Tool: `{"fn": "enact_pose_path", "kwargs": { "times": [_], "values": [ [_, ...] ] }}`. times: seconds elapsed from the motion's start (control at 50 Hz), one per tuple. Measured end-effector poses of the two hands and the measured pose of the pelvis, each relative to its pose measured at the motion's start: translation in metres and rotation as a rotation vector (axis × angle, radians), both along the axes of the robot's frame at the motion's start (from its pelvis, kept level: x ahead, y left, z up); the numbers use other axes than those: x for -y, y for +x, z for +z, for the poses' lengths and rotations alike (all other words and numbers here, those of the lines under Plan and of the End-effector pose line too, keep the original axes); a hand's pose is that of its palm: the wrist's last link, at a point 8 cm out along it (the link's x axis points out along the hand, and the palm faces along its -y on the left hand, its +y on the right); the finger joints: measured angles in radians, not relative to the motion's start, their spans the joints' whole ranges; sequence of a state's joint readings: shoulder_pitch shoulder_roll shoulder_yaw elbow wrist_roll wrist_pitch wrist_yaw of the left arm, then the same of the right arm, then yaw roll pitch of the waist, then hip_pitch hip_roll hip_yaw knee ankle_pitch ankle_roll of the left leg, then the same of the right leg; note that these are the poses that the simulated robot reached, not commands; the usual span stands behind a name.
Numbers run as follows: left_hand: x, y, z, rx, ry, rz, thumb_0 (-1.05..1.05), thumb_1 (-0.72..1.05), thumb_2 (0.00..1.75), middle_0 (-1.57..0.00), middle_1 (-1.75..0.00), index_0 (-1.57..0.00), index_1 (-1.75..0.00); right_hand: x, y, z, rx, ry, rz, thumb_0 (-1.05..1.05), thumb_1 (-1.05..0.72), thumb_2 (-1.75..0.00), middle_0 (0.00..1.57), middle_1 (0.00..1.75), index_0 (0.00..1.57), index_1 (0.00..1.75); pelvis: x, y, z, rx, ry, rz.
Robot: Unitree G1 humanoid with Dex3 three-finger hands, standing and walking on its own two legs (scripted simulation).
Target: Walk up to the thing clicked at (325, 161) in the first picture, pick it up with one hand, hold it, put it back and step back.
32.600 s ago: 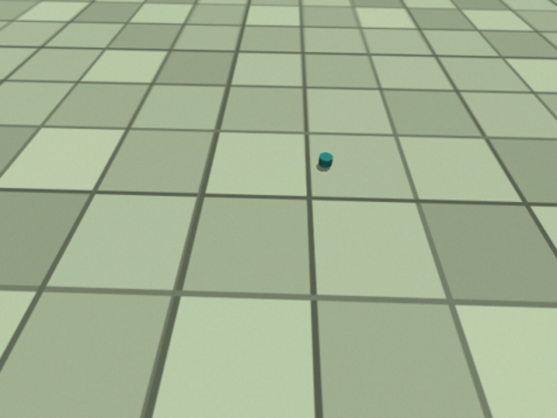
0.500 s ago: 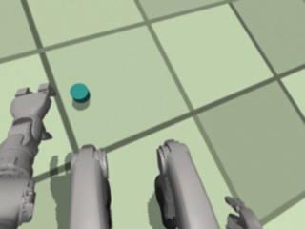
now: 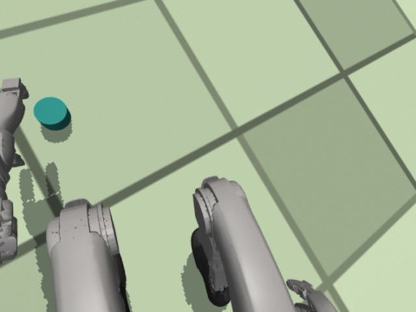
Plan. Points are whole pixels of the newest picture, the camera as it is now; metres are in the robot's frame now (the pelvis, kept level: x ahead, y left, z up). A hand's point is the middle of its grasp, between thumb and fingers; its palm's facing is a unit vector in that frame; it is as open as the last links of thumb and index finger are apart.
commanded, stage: rise first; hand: left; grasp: from above
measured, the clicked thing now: (53, 114) +0.57 +0.26 -0.33
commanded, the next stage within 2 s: none
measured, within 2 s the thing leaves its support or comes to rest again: neither
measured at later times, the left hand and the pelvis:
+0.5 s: hand (18, 121) +0.50 +0.29 -0.19, palm faces -0.44 -0.08 -0.89, open 14.0 cm; pelvis +0.01 +0.00 -0.02, yaw -3 degrees
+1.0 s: hand (20, 115) +0.52 +0.29 -0.20, palm faces -0.44 -0.08 -0.89, open 14.1 cm; pelvis +0.01 +0.00 -0.03, yaw -4 degrees
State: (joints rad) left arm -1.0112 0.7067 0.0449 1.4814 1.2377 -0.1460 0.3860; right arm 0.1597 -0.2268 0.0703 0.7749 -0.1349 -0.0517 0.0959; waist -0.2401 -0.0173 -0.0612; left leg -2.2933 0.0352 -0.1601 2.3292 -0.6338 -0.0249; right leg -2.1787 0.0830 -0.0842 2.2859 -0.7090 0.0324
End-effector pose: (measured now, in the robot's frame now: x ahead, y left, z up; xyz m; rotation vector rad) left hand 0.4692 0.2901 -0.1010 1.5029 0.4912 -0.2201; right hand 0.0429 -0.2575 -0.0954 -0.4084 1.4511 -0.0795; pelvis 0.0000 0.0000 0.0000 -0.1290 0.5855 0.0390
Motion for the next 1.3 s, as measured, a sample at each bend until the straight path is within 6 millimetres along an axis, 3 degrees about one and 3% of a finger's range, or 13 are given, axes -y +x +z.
{"fn": "enact_pose_path", "kwargs": {
  "times": [0.24,0.62,1.3],
  "values": [
    [0.002,0.022,-0.021,0.0,0.01,0.024,0.0,-0.52,1.0,-0.07,-1.06,-0.09,-1.03,0.004,-0.003,-0.006,-0.037,-0.003,0.014,0.0,-0.91,-0.9,0.2,0.3,0.2,0.3,0.0,0.006,-0.012,-0.001,-0.01,-0.02],
    [0.003,0.041,-0.042,-0.009,0.0,0.019,0.0,-0.52,0.98,-0.07,-1.07,-0.09,-1.04,0.003,-0.007,-0.007,-0.07,-0.014,0.031,0.0,-0.91,-0.9,0.2,0.3,0.2,0.3,-0.002,0.009,-0.023,0.012,-0.03,-0.033],
    [-0.002,0.063,-0.046,-0.002,0.003,0.023,0.0,-0.53,0.98,-0.07,-1.08,-0.09,-1.05,-0.006,-0.018,0.001,-0.094,-0.022,0.05,0.0,-0.91,-0.9,0.2,0.3,0.2,0.3,-0.005,0.007,-0.027,0.03,-0.057,-0.044]
  ]
}}
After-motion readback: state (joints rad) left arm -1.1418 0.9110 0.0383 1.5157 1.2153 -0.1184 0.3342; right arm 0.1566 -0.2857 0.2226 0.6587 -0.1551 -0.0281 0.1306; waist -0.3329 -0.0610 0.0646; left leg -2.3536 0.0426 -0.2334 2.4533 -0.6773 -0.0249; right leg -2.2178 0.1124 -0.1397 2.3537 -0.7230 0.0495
